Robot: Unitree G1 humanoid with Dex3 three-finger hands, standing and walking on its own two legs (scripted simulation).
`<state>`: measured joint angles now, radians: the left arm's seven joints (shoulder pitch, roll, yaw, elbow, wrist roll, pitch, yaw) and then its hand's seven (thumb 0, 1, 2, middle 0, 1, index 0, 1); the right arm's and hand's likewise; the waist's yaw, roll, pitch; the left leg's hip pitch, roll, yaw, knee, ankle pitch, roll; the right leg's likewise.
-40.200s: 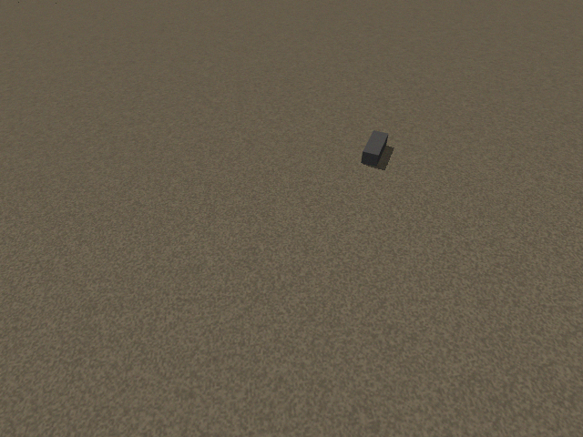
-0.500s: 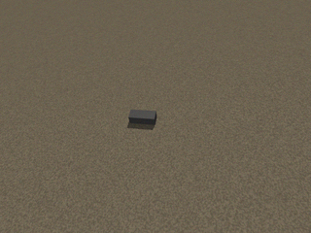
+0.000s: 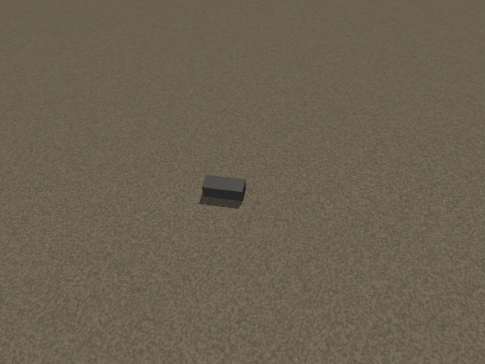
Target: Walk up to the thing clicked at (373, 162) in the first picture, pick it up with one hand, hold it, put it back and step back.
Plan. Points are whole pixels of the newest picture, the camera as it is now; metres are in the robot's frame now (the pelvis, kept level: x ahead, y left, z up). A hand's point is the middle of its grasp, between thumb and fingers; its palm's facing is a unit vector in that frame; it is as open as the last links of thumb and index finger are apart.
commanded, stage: step back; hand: left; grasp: from above
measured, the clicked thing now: (224, 188) +1.06 +0.18 -0.72
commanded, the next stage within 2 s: stand in 0.40 s
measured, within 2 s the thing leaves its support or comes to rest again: neither
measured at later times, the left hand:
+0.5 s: hand out of the picture +0.14 +0.27 -0.14, palm faces -0.03 -0.94 -0.34, open 7.4 cm
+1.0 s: hand out of the picture +0.10 +0.26 -0.14, palm faces -0.06 -0.94 -0.34, open 7.4 cm
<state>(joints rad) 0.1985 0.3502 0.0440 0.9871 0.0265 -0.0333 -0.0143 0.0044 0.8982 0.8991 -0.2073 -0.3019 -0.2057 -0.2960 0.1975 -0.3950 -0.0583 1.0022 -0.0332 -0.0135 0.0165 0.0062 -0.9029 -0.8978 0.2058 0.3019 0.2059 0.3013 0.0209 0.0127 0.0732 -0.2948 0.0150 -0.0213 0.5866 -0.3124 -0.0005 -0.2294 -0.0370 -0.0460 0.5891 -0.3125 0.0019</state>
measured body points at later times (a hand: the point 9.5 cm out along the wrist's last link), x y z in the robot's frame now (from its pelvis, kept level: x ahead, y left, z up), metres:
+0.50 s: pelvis +0.03 +0.01 +0.01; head +0.04 +0.02 +0.46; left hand +0.14 +0.31 -0.12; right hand +0.14 -0.28 -0.11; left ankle +0.05 +0.13 -0.73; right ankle +0.00 -0.12 -0.73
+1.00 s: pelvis +0.02 +0.01 +0.02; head +0.02 +0.01 +0.47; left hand +0.10 +0.31 -0.11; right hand +0.08 -0.29 -0.11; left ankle +0.05 +0.13 -0.73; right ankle +0.00 -0.12 -0.73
